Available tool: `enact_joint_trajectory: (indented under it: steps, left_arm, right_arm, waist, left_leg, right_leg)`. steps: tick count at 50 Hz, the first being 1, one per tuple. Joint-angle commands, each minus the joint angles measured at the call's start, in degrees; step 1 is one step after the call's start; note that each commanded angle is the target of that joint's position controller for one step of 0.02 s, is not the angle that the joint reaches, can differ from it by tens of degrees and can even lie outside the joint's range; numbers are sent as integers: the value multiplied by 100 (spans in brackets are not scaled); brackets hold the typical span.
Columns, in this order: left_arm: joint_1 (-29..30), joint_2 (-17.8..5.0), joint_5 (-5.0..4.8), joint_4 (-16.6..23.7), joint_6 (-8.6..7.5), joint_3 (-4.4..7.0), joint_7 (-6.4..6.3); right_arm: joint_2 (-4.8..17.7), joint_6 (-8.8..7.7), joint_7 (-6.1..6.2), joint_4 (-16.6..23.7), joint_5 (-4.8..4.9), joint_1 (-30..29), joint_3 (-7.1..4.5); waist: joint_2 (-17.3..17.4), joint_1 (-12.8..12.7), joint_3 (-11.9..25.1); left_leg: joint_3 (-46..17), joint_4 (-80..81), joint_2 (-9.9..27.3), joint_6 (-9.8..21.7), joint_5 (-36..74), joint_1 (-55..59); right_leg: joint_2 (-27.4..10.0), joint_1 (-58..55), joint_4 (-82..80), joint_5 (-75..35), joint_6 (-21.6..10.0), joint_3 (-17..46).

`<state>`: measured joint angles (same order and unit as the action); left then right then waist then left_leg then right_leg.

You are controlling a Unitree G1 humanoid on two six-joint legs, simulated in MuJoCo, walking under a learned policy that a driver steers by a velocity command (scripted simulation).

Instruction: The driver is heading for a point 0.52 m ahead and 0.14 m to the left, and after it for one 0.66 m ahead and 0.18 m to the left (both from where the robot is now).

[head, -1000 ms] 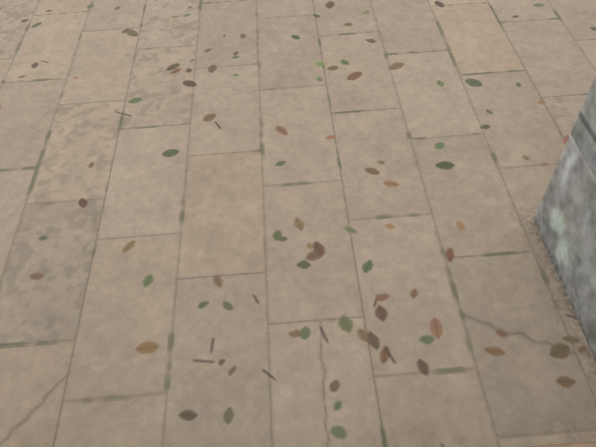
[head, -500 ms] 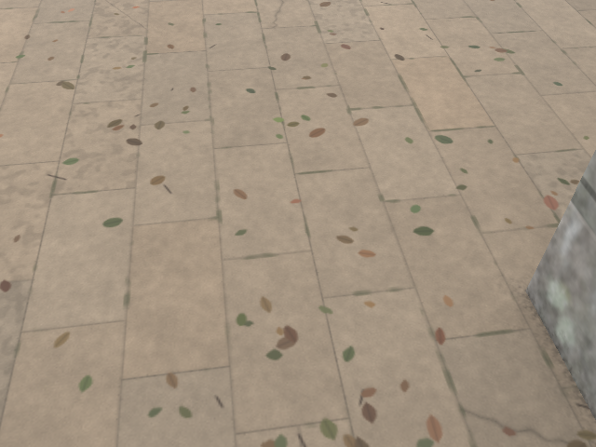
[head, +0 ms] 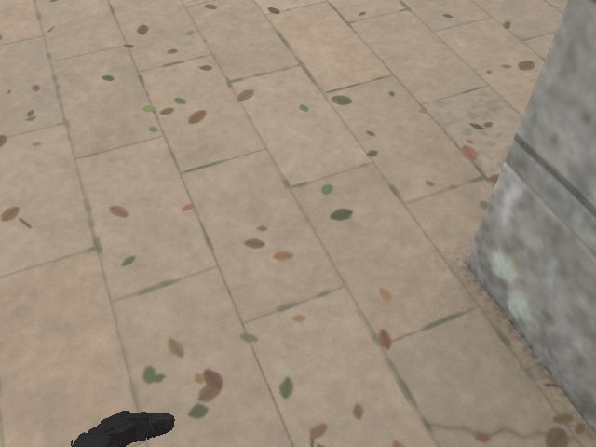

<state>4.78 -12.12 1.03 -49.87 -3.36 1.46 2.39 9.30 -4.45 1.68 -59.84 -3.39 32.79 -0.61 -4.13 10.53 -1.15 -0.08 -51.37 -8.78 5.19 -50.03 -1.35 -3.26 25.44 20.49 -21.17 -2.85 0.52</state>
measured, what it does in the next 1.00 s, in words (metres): goes down, turning left: right foot 0.16 m lower, then left foot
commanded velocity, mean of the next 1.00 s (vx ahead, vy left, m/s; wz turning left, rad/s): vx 0.47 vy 0.00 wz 0.45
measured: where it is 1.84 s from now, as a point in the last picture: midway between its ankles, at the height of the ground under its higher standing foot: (210, 408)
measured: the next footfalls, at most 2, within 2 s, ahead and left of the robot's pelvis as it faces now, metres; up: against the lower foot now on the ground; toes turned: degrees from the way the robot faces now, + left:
right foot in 0.04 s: +0.19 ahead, -0.10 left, -0.16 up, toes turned -2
left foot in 0.50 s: +0.42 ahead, +0.10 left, -0.16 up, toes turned +16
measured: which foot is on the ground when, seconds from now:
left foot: down 0.00-0.06, up 0.08-0.48, down 0.50-1.00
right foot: up 0.00-0.02, down 0.04-0.50, up 0.52-1.00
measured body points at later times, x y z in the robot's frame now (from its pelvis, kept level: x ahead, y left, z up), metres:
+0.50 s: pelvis +0.30 +0.01 -0.09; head +0.33 +0.04 +0.36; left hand +0.19 +0.24 -0.24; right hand +0.54 -0.17 -0.19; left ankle +0.39 +0.09 -0.81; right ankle +0.16 -0.10 -0.79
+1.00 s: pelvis +0.55 +0.08 -0.07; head +0.58 +0.10 +0.37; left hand +0.63 +0.38 -0.18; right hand +0.64 -0.19 -0.20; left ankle +0.39 +0.09 -0.80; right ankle +0.72 +0.05 -0.80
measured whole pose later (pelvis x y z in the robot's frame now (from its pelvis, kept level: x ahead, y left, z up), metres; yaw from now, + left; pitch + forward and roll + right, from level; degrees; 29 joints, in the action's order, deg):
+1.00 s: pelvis +0.55 +0.08 -0.07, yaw +29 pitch +1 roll +1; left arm -1.8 -14.1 1.6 -44.5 -3.4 1.2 0.7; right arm 15.0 -2.5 1.1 -52.6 -0.7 24.9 -3.8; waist -1.6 4.9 -3.4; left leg -10.7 -23.7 -8.5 5.8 -23.0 0.2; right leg 0.7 27.9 29.4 0.6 -1.7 0.4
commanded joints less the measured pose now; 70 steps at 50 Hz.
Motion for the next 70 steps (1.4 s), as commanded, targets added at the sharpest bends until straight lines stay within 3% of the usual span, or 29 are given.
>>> enact_joint_trajectory:
  steps: [1, 2, 3, 4, 5, 7, 9, 10, 14, 21, 24, 25, 26, 27, 29, 31, 35, 41, 45, 49, 50, 51, 52, 53, 54, 56, 61, 65, 70]
  left_arm:
    - [-844, -401, 36, -155, -110, 116, -132]
    - [-1906, -563, 91, -472, -121, 212, -139]
    - [-2757, -901, 160, -708, -128, 260, -123]
    - [-3545, -1135, 159, -795, -115, 345, -109]
    - [-3532, -1252, -80, -797, -80, 433, -102]
    - [-2687, -511, 147, -473, -82, 279, -276]
    - [-2459, -323, 107, -534, -232, 197, -352]
    - [-2371, -205, 32, -635, -285, 142, -367]
    - [-2074, -200, -32, -536, -406, 126, -355]
    - [-2965, -672, 33, -697, -213, 205, -359]
    - [-3130, -960, 96, -676, -82, 242, -388]
    - [-3129, -890, 72, -485, -68, 207, -356]
    - [-3311, -285, -4, -48, -107, 91, -209]
    - [-2379, -877, 90, 102, -129, 222, -200]
    - [-2058, -730, -7, 288, -216, 192, -211]
    - [-2391, -627, 124, 168, -33, 184, -245]
    - [-2051, -518, 146, 339, 183, 200, -207]
    - [-614, -560, 118, 851, 179, 198, -150]
    - [-215, -480, 73, 973, 85, 98, -111]
    - [-1335, -849, 29, 579, -89, 152, -215]
    - [-1959, -942, 57, 389, -184, 172, -268]
    - [-2617, -1248, 124, 319, -274, 216, -354]
    - [-2651, -1612, 98, 392, -198, 285, -326]
    - [-2523, -1359, -88, 459, -90, 273, -281]
    - [-2053, -834, -120, 539, -83, 122, -297]
    - [-1644, -407, -74, 493, -75, -61, -350]
    - [-1568, -619, -33, 213, -115, -120, -332]
    - [-1766, -781, -16, 66, 60, -73, -357]
    - [-1951, -684, -77, -37, 268, -62, -359]
  right_arm:
    - [567, 158, 5, -251, -77, 744, -73]
    - [548, 183, -6, -307, 27, 742, -82]
    - [495, 127, -44, -290, 238, 664, -139]
    - [562, 137, 151, -230, 665, 1150, -188]
    - [921, 132, 228, 122, 680, 569, -165]
    - [819, 170, 75, 313, 296, -818, -231]
    - [681, 210, -131, 378, -27, -1095, -309]
    - [281, 285, -207, 520, 47, -1328, -245]
    - [48, 216, -398, 781, 115, -1612, -153]
    - [433, 266, -478, 1330, 136, -3024, -158]
    - [705, 180, -436, 1018, 100, -1823, -301]
    - [1238, 150, -363, 863, 25, -1047, -470]
    - [1911, 212, -308, 997, 79, -995, -610]
    - [1783, 322, -259, 949, 257, -735, -590]
    - [1459, 341, -174, 946, 248, -1416, -502]
    - [1188, 239, -156, 1066, 289, -1881, -433]
    - [1326, 102, -188, 1054, 362, -1618, -473]
    - [1365, 129, -155, 988, 336, -852, -523]
    - [1271, 180, -92, 921, 287, -533, -484]
    - [1384, 127, -5, 999, 245, -871, -472]
    - [1450, 74, -17, 1032, 311, -1086, -478]
    - [1175, -8, -44, 1255, 395, -1027, -394]
    - [735, 49, 11, 1145, 624, 111, -351]
    - [1204, 142, 63, 974, 426, 246, -412]
    - [1284, 194, 34, 924, 292, -310, -425]
    - [1044, 285, -45, 1010, 228, -901, -352]
    - [782, 575, -85, 760, 229, -812, -228]
    - [826, 699, -49, 705, 224, -1358, -139]
    - [970, 536, 8, 550, 143, -1467, -63]
  waist:
    - [120, -392, -341]
    - [105, -946, 53]
    - [-383, -1232, 726]
    - [-829, -1369, 1981]
    - [-813, -1658, 2687]
    - [342, -1605, 1207]
    - [316, -1146, 312]
    - [383, -855, -217]
    - [-272, -571, -68]
    - [123, -1009, -304]
    - [145, -484, 427]
    - [643, -172, 945]
    - [2034, -552, 1509]
    - [855, -195, 1409]
    - [478, -706, 138]
    - [543, -1188, -28]
    - [599, -1258, 126]
    - [754, -769, -71]
    - [789, -565, -162]
    - [1061, -1062, 196]
    - [838, -1454, 385]
    - [279, -1602, 1146]
    - [-1100, -1169, 2110]
    - [-448, -1120, 2330]
    - [183, -1098, 1567]
    - [149, -997, 729]
    - [-258, -691, 728]
    - [-476, -933, 525]
    - [141, -929, -128]
  left_leg:
    - [-1378, -1055, 1123, 653, 5870, -196]
    - [-1255, -2363, 936, 637, 4884, -1216]
    - [-621, -3808, 402, 409, 1252, -2846]
    - [-598, -5856, 310, 190, -214, -4548]
    - [-407, -6327, 684, 187, 332, -5627]
    - [-84, -5056, 1012, 88, 1798, -5662]
    - [-391, -3712, 1316, 11, 2912, -4691]
    - [-416, -2513, 1372, -175, 3276, -4199]
    - [-129, -329, 1350, -215, 4792, -3037]
    - [643, 1220, 899, 316, 4237, -2799]
    - [816, 1893, 337, 670, 3687, -1150]
    - [-493, 2262, 1119, 1017, 3270, 151]
    - [-3891, 2952, 2999, 2076, 3517, 1773]
    - [-4297, 3416, 2849, 1920, 3189, 1890]
    - [-2882, 3534, 2491, 1439, 4309, 428]
    - [-2001, 3630, 1960, 1159, 5639, -596]
    - [-1517, 3769, 1550, 1101, 6312, -875]
    - [-1813, 3780, 1467, 887, 5828, -333]
    - [-1527, 3238, 1388, 584, 7654, -20]
    - [-1660, 2243, 1312, 122, 8598, -42]
    - [-1507, 1443, 1100, 18, 8467, -145]
    - [-1316, 125, 800, -110, 6388, -924]
    - [-755, -1810, -183, -269, 1236, -2035]
    - [-876, -2299, -5, -224, 1435, -2285]
    - [-952, -2194, 163, -297, 1890, -2376]
    - [-908, -1441, 495, -413, 2301, -2362]
    - [-462, 15, 527, -591, 2669, -1279]
    - [-188, 1155, 689, -517, 2798, -964]
    - [-894, 3060, 1262, -138, 3584, -273]
  right_leg:
    - [51, -930, -851, 222, -109, -232]
    - [-234, -2580, -942, -347, -156, -54]
    - [-901, -4577, 393, -2504, -251, 315]
    - [-2245, -6832, 2471, -4542, -866, 1302]
    - [-2670, -7161, 2023, -2164, -1569, 2170]
    - [-1908, -4655, 216, 2053, -1266, 1778]
    - [-1810, -2511, -6, 1305, -1078, 1527]
    - [-1467, -1365, -412, 1306, -845, 929]
    - [-985, -748, -560, 235, -709, -196]
    - [-1187, -2313, -223, -464, -419, -759]
    - [-1087, -2365, 2107, -1287, -297, -1224]
    - [-932, -1279, 3772, 154, -106, -1340]
    - [367, 1117, 6050, 5363, 208, -1153]
    - [361, 1981, 6186, 5097, 130, 18]
    - [-157, 1968, 5300, 4234, 98, 79]
    - [-275, 1043, 4676, 4141, 209, 99]
    - [-159, 841, 3967, 3612, 432, -50]
    - [-52, 1442, 2680, 2486, 593, 26]
    - [279, 1016, 1724, 2302, 397, -187]
    - [620, -749, 784, 2298, -18, -68]
    - [490, -1501, 159, 1476, -126, -34]
    - [-653, -2946, 600, -819, -355, 820]
    - [-2393, -4272, 1080, -4134, -1438, 2548]
    - [-2363, -3821, 759, -3240, -1600, 3019]
    - [-1932, -3051, 464, -2122, -1408, 2334]
    - [-1280, -2116, -9, -1335, -981, 1419]
    - [-796, -1180, -355, -684, -816, 632]
    - [-713, -833, -695, 2648, -729, 909]
    - [-502, 92, -724, 4926, -18, 1166]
